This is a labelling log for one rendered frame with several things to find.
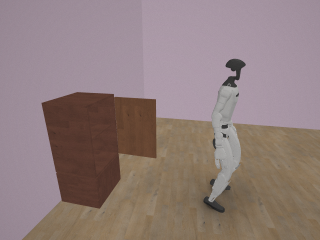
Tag robot head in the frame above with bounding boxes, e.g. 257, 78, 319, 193
222, 59, 246, 88

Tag robot right forearm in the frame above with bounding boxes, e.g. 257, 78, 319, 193
212, 114, 224, 148

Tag humanoid robot torso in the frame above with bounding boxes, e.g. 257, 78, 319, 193
214, 83, 239, 138

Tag robot right hand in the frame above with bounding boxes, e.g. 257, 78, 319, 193
214, 148, 228, 169

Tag robot left forearm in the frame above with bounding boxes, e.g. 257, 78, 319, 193
228, 119, 233, 127

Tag cupboard door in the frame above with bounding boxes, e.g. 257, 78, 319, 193
114, 97, 157, 159

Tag right robot upper arm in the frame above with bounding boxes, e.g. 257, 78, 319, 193
211, 87, 232, 121

